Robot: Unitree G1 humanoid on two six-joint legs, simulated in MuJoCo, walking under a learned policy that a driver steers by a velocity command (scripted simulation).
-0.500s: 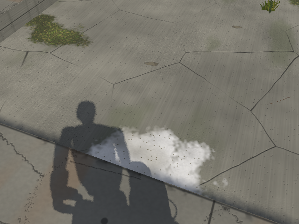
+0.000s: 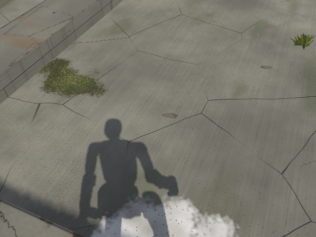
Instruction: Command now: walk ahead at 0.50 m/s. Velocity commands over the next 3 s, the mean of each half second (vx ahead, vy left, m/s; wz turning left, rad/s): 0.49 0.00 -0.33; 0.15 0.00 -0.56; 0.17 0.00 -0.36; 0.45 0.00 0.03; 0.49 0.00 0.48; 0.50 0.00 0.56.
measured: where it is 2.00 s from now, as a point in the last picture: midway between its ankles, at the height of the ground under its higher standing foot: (242, 223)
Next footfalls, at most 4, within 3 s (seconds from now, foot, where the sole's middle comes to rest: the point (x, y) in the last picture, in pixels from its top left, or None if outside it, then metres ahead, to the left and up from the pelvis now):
0.30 left None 0.33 0.13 -0.77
1.00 right None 0.45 -0.29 -0.95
1.52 left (205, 224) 0.72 -0.19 -0.95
1.92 right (281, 214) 0.77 -0.58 -0.95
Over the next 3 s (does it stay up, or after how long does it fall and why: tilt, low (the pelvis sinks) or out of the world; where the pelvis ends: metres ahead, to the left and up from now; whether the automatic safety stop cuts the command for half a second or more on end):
stays up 1.27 -0.66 -0.19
